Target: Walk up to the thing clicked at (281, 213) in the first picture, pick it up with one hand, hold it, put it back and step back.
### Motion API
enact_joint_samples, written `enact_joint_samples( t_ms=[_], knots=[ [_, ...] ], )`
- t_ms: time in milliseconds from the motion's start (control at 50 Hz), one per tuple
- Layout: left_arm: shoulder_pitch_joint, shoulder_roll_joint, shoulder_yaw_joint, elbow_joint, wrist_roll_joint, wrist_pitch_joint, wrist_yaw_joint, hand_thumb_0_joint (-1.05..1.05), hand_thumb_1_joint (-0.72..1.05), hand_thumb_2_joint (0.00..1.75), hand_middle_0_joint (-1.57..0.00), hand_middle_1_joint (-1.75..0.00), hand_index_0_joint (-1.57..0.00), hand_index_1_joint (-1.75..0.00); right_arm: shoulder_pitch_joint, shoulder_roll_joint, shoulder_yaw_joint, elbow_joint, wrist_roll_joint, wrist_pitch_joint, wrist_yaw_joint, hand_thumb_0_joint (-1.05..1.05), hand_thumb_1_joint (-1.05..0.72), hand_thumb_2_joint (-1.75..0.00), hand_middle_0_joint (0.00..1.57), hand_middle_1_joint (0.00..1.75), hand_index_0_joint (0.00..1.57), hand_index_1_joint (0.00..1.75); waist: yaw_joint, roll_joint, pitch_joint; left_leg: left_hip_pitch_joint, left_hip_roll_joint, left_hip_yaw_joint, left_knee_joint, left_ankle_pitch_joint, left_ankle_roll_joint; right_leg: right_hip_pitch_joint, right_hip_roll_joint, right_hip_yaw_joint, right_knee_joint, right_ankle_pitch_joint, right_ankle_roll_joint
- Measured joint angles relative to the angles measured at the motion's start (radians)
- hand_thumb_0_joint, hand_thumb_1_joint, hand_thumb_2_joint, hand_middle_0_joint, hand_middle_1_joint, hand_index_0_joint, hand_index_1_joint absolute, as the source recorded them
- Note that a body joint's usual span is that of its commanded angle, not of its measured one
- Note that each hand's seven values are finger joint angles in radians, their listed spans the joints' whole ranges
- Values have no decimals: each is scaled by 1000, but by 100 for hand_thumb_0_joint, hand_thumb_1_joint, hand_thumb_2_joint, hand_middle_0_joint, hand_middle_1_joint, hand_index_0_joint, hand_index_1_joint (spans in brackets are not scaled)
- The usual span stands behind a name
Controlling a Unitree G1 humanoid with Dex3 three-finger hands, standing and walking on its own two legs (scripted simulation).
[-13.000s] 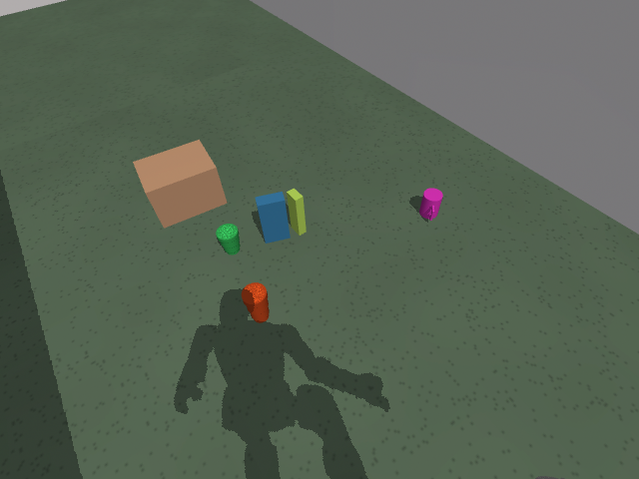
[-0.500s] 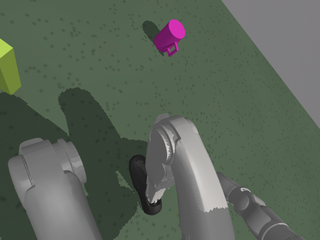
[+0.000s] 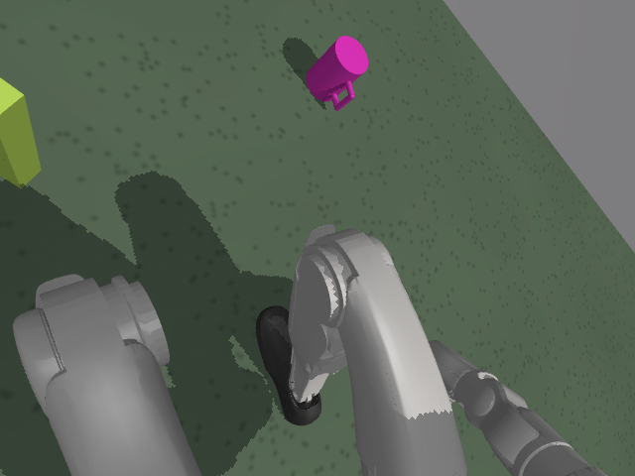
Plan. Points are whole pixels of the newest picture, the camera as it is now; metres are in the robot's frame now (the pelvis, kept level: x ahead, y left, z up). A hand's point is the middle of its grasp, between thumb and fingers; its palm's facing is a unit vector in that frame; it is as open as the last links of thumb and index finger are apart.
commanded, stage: close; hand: left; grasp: from the side
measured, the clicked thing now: out of the picture +0.45 +0.34 -0.18
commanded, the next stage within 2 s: settle in 0.12 s
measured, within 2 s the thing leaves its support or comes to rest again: leaves its support in 0.50 s
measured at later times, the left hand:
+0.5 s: hand out of the picture +0.44 +0.36 -0.14, palm faces +0.51 -0.86 +0.00, open 9.6 cm
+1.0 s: hand out of the picture +0.42 +0.36 -0.03, palm faces +0.48 -0.88 -0.05, open 9.6 cm
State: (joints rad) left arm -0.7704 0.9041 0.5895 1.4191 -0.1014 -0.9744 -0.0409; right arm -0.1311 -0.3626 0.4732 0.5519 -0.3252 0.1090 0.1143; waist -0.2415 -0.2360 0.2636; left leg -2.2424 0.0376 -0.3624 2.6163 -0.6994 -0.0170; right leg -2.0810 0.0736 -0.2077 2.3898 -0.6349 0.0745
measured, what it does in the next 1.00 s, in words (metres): stands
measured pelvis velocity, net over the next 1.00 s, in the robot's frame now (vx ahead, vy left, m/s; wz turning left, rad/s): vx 0.01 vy -0.01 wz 0.08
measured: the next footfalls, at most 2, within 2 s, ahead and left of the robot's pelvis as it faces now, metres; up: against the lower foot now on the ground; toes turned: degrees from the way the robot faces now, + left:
none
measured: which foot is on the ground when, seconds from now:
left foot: down 0.00-1.00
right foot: down 0.00-1.00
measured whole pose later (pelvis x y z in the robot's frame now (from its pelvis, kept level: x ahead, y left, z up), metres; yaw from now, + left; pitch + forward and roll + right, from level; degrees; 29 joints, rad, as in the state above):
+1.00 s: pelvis +0.01 -0.01 +0.03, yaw +5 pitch +25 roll -12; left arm -0.64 0.65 0.54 1.00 -0.12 -0.67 -0.11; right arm 0.03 -0.32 0.22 0.61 -0.18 0.12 0.10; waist -0.16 -0.07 0.04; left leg -2.26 0.03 -0.25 2.48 -0.68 -0.02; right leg -2.13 0.02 -0.14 2.34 -0.67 0.05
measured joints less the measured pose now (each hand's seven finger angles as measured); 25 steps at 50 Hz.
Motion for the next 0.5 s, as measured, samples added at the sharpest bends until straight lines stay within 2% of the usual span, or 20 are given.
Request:
enact_joint_samples(
  t_ms=[180,360,500],
  knots=[
    [1,-10,5,-16,1,8,-2,0,-22,59,-81,-87,-79,-84,-2,4,-7,3,3,0,0,0,-89,-89,21,30,20,30,3,2,-5,-1,-1,2,-1,-3,-1,-2,-2,1,1,-5,-1],
    [12,-21,7,-34,1,17,-1,1,-29,76,-83,-109,-82,-107,-1,5,-15,5,4,0,0,0,-90,-89,21,30,20,30,4,5,-6,-4,-2,3,0,-1,0,-3,-4,2,3,-4,0],
    [29,-45,10,-89,18,57,-6,2,-32,84,-82,-114,-81,-109,16,9,-34,7,10,4,1,0,-91,-89,21,30,20,30,10,11,-12,-8,-3,8,-3,1,1,-5,-6,4,2,-6,-6]
  ],
)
